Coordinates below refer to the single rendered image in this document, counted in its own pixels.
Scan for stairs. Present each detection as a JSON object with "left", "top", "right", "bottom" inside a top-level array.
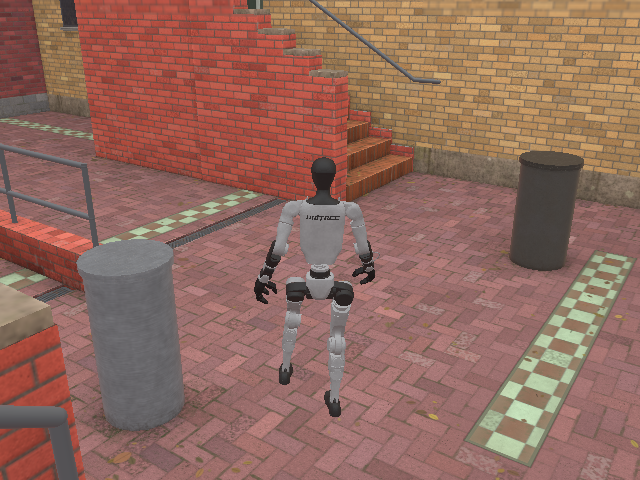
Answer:
[{"left": 346, "top": 105, "right": 412, "bottom": 202}]

